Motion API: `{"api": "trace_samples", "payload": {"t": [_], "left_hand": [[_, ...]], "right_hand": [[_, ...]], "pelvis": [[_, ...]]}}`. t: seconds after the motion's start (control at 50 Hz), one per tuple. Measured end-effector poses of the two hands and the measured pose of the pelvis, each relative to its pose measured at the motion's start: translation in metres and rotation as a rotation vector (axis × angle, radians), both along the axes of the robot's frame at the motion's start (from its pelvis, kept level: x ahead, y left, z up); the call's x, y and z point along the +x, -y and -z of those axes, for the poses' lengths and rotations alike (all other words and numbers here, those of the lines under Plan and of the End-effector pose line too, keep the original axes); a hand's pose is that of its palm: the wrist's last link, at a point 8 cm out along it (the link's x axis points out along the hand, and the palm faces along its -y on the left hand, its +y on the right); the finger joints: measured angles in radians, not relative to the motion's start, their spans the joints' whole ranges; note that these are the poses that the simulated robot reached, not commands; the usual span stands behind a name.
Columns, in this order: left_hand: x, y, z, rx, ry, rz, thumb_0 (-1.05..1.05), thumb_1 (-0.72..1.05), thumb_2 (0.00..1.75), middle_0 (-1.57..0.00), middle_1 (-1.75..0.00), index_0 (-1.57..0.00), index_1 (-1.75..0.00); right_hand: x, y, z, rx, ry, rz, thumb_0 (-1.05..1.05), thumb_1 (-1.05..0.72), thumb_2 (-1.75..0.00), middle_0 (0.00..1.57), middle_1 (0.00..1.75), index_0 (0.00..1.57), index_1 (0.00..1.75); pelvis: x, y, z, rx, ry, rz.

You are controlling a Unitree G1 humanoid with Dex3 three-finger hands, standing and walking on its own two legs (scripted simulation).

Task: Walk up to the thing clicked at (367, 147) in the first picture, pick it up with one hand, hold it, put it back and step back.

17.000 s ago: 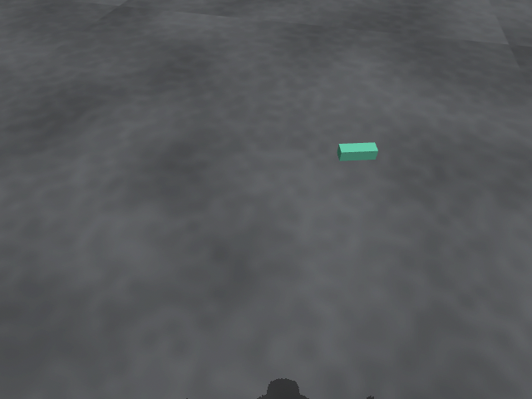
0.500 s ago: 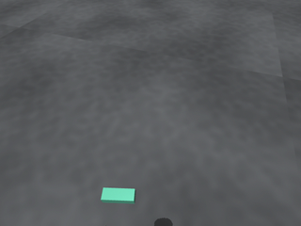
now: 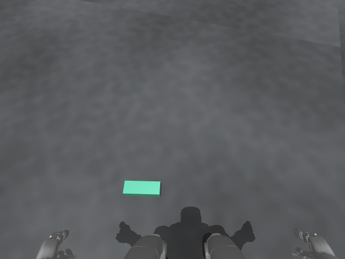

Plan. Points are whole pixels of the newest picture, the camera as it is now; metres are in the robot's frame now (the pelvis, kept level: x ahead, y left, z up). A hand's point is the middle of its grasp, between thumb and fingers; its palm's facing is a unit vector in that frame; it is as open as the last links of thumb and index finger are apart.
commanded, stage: walk up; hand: left
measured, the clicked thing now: (142, 188) +0.45 +0.21 -0.73
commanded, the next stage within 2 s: none
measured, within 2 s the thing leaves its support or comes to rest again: neither
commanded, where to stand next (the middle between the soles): +0.07 +0.01 m, yaw -2 degrees
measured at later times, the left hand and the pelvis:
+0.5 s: hand out of the picture +0.08 +0.28 -0.17, palm faces -0.11 -0.95 -0.29, open 7.4 cm; pelvis +0.00 +0.00 +0.00, yaw -4 degrees
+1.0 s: hand (91, 227) +0.19 +0.24 -0.13, palm faces -0.07 -0.88 -0.47, open 7.4 cm; pelvis +0.06 -0.03 -0.01, yaw -2 degrees
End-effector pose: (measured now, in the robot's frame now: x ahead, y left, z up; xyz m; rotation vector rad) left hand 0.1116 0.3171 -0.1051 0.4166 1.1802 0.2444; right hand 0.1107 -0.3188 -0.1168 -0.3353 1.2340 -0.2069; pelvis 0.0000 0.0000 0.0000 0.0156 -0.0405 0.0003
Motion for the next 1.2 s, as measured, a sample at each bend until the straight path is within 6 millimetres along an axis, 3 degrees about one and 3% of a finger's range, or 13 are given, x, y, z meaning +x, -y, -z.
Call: {"api": "trace_samples", "payload": {"t": [0.14,0.24,0.32,0.42,0.52,0.62,0.76,0.86,0.98,1.1,1.2], "left_hand": [[-0.027,-0.04,0.02,-0.001,0.002,0.022,0.0,0.9,0.9,-0.21,-0.3,-0.2,-0.3],[-0.043,-0.042,0.026,-0.076,-0.019,0.004,0.0,0.9,0.9,-0.2,-0.3,-0.2,-0.3],[-0.053,-0.041,0.029,-0.13,-0.038,-0.005,0.0,0.9,0.9,-0.2,-0.3,-0.2,-0.3],[-0.055,-0.033,0.037,-0.149,-0.093,0.016,0.0,0.9,0.9,-0.2,-0.3,-0.2,-0.3],[-0.028,-0.004,0.033,-0.157,-0.088,0.057,0.0,0.9,0.9,-0.2,-0.3,-0.2,-0.3],[0.018,0.034,0.021,-0.119,0.007,0.105,0.0,0.9,0.9,-0.2,-0.3,-0.2,-0.3],[0.035,0.063,-0.017,-0.067,0.067,0.094,0.0,0.9,0.9,-0.21,-0.3,-0.2,-0.3],[0.045,0.059,-0.028,0.004,0.055,0.076,0.0,0.9,0.9,-0.21,-0.3,-0.21,-0.3],[0.067,0.045,-0.023,0.035,0.075,0.085,0.0,0.9,0.9,-0.21,-0.3,-0.21,-0.3],[0.079,0.019,0.009,0.001,0.103,0.06,0.0,0.9,0.9,-0.21,-0.3,-0.21,-0.3],[0.071,0.013,0.02,-0.036,0.073,0.026,0.0,0.9,0.9,-0.21,-0.3,-0.2,-0.3]], "right_hand": [[-0.052,-0.026,0.006,-0.043,-0.019,-0.008,0.0,-0.91,-0.9,0.2,0.3,0.21,0.3],[-0.113,-0.043,-0.014,-0.087,-0.081,0.033,0.0,-0.9,-0.9,0.2,0.3,0.21,0.3],[-0.142,-0.029,-0.04,-0.17,-0.106,0.083,0.0,-0.9,-0.89,0.21,0.3,0.21,0.31],[-0.151,0.002,-0.061,-0.245,-0.068,0.122,0.0,-0.9,-0.9,0.21,0.3,0.21,0.31],[-0.14,0.032,-0.059,-0.233,-0.037,0.12,0.0,-0.9,-0.9,0.2,0.3,0.21,0.31],[-0.109,0.059,-0.023,-0.157,-0.032,0.096,0.0,-0.9,-0.9,0.2,0.3,0.21,0.3],[-0.037,0.045,-0.004,-0.002,0.065,0.063,0.01,-0.91,-0.9,0.2,0.3,0.21,0.3],[-0.003,0.033,0.013,0.046,0.063,0.051,0.0,-0.91,-0.9,0.2,0.3,0.21,0.3],[0.009,0.02,0.021,0.044,-0.007,0.018,0.0,-0.91,-0.9,0.2,0.3,0.21,0.3],[0.025,0.012,0.015,-0.029,-0.01,-0.032,0.0,-0.91,-0.9,0.2,0.3,0.21,0.3],[0.035,0.002,-0.007,-0.059,0.054,-0.051,0.0,-0.9,-0.9,0.2,0.3,0.21,0.3]], "pelvis": [[-0.028,-0.032,0.018,-0.009,-0.023,-0.032],[-0.025,-0.036,0.008,-0.004,0.006,-0.031],[-0.021,-0.032,0.001,-0.013,0.013,-0.004],[-0.015,-0.021,0.001,-0.008,0.029,0.043],[0.003,0.0,0.004,-0.003,0.021,0.078],[0.023,0.028,0.016,-0.036,0.028,0.076],[0.05,0.046,-0.001,0.001,0.038,0.08],[0.059,0.044,-0.001,-0.005,0.025,0.077],[0.062,0.035,0.005,-0.005,-0.003,0.045],[0.065,0.015,0.022,0.004,-0.008,0.001],[0.054,0.004,0.016,-0.021,0.004,-0.008]]}}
